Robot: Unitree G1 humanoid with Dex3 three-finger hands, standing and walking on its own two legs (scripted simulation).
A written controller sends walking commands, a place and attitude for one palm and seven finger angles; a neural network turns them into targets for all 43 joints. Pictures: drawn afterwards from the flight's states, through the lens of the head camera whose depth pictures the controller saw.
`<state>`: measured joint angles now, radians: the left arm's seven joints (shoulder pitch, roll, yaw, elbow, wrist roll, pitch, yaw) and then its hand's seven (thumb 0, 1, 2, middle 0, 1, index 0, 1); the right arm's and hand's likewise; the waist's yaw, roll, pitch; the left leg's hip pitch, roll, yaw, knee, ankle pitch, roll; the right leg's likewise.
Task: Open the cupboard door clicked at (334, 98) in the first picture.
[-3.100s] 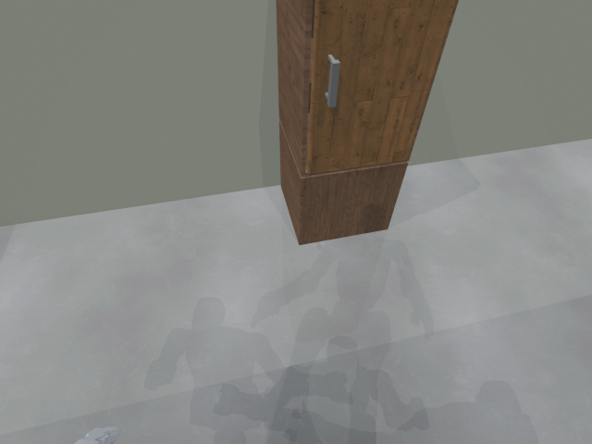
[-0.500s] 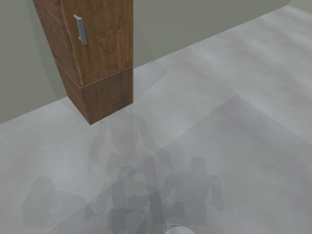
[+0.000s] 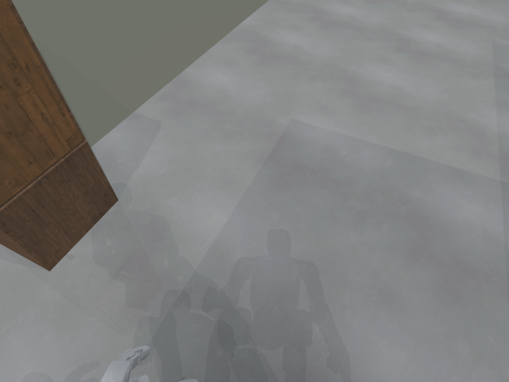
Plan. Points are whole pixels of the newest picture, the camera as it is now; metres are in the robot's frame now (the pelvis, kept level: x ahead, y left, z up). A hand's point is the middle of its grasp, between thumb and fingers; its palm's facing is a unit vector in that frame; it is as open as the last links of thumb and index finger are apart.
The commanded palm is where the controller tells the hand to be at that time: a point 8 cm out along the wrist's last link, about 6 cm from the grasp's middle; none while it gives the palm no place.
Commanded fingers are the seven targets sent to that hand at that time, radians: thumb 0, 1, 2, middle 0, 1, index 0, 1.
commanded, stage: walk to a spot facing it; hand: left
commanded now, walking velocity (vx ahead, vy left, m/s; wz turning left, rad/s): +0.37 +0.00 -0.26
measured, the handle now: out of the picture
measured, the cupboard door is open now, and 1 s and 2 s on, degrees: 0 0 0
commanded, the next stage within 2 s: turn to face it in 0.94 s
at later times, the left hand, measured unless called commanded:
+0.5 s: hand (132, 338) +0.23 +0.24 -0.17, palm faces -0.10 -0.99 -0.12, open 7.3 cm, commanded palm none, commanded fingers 0.00 0.90 0.90 -0.20 -0.30 -0.20 -0.30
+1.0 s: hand (228, 197) +0.58 +0.08 -0.17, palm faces -0.38 -0.91 -0.17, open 7.3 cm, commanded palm none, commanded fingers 0.00 0.90 0.90 -0.20 -0.30 -0.20 -0.30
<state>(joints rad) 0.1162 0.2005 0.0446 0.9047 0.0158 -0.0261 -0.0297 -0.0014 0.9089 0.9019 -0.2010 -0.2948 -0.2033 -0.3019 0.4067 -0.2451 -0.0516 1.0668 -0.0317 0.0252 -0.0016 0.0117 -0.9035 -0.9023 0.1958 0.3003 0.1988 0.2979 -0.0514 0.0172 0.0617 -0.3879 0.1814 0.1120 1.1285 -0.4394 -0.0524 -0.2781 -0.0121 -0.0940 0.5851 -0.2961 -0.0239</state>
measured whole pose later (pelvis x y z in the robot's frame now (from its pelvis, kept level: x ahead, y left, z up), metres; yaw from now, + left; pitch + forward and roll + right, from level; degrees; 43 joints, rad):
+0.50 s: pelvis +0.20 +0.06 +0.02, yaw -11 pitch -1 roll -2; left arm 0.31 0.20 0.08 1.06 0.04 0.01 -0.03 0.00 0.91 0.90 -0.20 -0.29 -0.20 -0.30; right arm 0.29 -0.14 -0.05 1.02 -0.03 -0.09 -0.03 -0.01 -0.94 -0.90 0.20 0.30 0.20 0.30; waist 0.02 -0.05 0.01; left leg -0.19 0.06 0.25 0.44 -0.23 0.07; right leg -0.52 -0.06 -0.02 1.20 -0.22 0.00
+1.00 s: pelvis +0.40 -0.04 -0.02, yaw -23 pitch -2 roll +0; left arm 0.10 0.18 0.07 0.97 0.02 -0.06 -0.02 0.00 0.91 0.90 -0.20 -0.29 -0.20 -0.30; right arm 0.48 -0.09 -0.04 1.15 -0.01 -0.03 -0.02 0.01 -0.90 -0.90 0.20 0.30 0.20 0.30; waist -0.03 -0.01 0.10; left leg -0.21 0.16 0.17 1.20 -0.47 -0.04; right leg -0.41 0.02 -0.18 0.68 -0.23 -0.13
